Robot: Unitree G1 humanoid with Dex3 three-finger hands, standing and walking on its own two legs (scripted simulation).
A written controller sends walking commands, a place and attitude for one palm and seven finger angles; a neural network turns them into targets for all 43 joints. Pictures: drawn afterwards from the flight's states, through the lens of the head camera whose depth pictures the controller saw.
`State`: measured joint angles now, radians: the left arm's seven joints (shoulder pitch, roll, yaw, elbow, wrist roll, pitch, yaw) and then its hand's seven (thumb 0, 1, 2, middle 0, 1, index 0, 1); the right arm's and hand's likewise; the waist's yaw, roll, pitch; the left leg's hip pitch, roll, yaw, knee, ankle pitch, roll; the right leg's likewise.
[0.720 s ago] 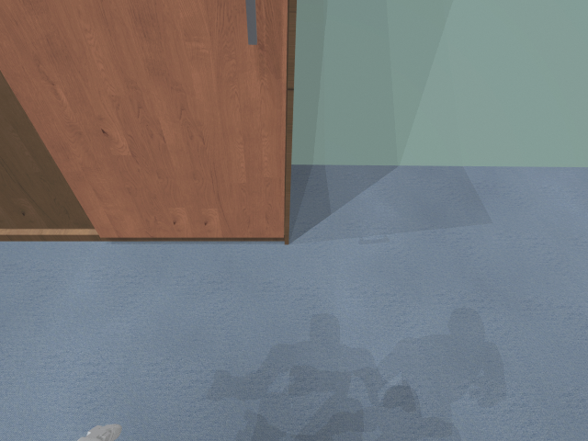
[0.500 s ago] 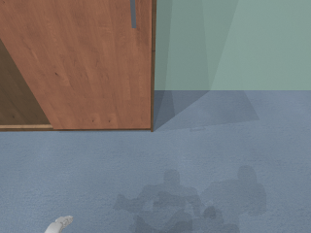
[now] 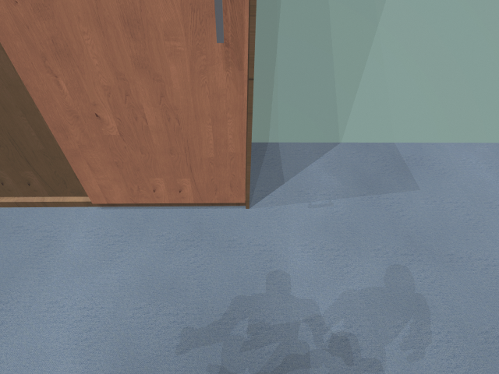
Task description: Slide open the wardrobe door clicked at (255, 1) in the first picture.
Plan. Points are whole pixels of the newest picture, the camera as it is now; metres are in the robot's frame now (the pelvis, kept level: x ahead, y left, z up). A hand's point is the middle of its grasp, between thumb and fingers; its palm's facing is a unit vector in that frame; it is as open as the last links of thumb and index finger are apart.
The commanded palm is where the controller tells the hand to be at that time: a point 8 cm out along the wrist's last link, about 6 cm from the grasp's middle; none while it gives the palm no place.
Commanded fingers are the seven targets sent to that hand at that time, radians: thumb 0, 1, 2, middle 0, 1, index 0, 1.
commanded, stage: stand and wait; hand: right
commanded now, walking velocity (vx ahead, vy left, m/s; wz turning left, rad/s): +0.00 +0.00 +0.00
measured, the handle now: out of the picture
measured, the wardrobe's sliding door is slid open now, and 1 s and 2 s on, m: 0.00 0.00 0.00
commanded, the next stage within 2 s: look at it before walking up in 0.10 s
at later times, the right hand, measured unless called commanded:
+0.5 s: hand out of the picture +0.07 -0.25 -0.16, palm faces -0.05 +0.95 -0.32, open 7.4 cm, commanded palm none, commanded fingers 0.00 -0.90 -0.90 0.20 0.30 0.20 0.30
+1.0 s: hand out of the picture +0.06 -0.25 -0.16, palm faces -0.07 +0.94 -0.33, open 7.4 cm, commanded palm none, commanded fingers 0.00 -0.90 -0.90 0.20 0.30 0.20 0.30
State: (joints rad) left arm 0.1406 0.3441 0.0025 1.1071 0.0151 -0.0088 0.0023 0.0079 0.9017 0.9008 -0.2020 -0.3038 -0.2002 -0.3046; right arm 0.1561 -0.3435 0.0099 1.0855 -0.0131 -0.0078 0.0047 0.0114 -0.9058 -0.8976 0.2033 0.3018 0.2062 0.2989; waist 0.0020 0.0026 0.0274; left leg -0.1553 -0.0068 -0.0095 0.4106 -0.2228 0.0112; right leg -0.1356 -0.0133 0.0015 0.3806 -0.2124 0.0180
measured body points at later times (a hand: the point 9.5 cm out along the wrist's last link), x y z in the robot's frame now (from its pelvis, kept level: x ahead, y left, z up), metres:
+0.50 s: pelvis -0.01 -0.01 +0.00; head -0.01 -0.01 +0.45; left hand +0.06 +0.29 -0.13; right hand +0.07 -0.30 -0.13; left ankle +0.00 +0.11 -0.74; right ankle +0.00 -0.13 -0.74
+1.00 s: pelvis -0.01 -0.01 +0.00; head +0.00 -0.01 +0.45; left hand +0.07 +0.28 -0.14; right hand +0.07 -0.30 -0.14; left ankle +0.00 +0.11 -0.74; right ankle +0.00 -0.13 -0.74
